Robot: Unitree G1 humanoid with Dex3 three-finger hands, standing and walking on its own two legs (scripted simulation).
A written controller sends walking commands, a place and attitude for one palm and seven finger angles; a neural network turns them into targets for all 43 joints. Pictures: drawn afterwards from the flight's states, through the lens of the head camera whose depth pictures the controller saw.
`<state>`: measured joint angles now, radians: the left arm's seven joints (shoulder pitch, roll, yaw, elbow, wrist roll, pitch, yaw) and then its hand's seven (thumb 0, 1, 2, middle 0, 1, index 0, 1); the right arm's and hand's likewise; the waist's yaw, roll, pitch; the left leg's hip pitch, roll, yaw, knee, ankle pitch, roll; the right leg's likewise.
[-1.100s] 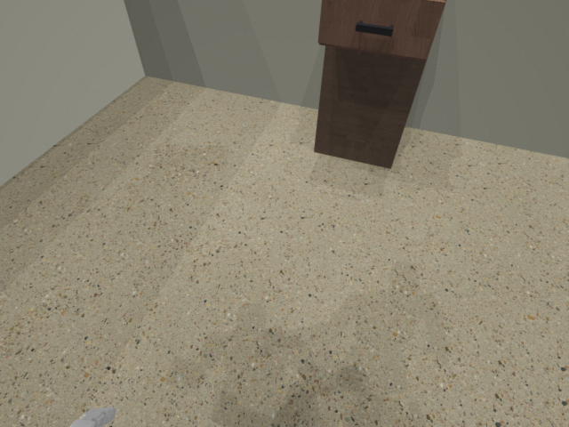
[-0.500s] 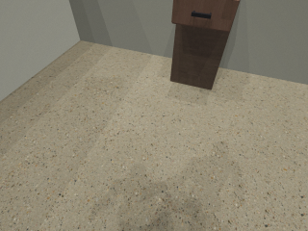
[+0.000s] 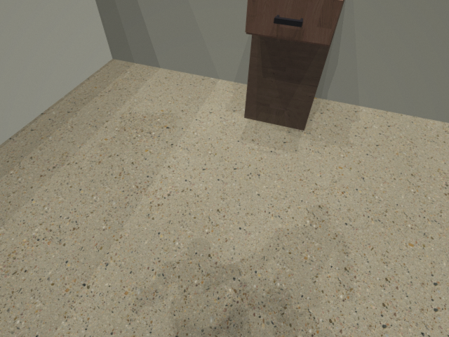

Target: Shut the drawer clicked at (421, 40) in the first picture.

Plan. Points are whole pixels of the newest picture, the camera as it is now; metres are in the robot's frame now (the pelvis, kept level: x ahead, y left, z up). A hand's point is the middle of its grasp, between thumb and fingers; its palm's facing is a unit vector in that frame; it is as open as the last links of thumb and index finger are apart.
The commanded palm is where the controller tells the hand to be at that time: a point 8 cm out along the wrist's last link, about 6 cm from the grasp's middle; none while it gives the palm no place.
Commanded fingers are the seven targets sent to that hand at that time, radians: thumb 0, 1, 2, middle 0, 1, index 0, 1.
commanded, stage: look at it before walking up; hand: left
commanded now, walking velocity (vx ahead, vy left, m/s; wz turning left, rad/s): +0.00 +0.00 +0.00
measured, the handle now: (288, 20) +1.34 -0.22 +0.04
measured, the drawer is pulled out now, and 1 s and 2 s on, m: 0.29 0.29 0.29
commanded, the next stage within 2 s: walk to a spot facing it in 0.34 s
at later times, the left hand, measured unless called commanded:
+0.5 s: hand out of the picture +0.08 +0.25 -0.16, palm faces -0.02 -0.94 -0.34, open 7.3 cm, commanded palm none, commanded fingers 0.00 0.90 0.90 -0.20 -0.30 -0.20 -0.30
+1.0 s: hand out of the picture +0.09 +0.13 -0.17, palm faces -0.12 -0.98 -0.18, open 7.3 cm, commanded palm none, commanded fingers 0.00 0.90 0.90 -0.20 -0.30 -0.20 -0.30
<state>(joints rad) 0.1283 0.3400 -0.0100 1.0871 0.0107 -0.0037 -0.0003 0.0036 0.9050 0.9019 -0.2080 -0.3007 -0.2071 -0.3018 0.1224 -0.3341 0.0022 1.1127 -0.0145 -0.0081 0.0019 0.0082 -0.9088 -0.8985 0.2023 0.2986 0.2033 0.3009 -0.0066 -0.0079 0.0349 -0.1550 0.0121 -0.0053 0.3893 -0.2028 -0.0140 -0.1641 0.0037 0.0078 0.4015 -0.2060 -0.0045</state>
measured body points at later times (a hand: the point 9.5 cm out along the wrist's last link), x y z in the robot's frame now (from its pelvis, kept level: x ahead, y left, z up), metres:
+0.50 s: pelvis +0.01 +0.00 +0.00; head +0.01 +0.00 +0.45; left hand +0.08 +0.30 -0.13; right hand +0.10 -0.29 -0.13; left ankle +0.01 +0.13 -0.74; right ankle +0.01 -0.12 -0.74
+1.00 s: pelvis +0.12 -0.05 +0.00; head +0.13 -0.05 +0.45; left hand +0.10 +0.18 -0.15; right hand +0.11 -0.29 -0.16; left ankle +0.17 +0.09 -0.67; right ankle +0.05 -0.11 -0.74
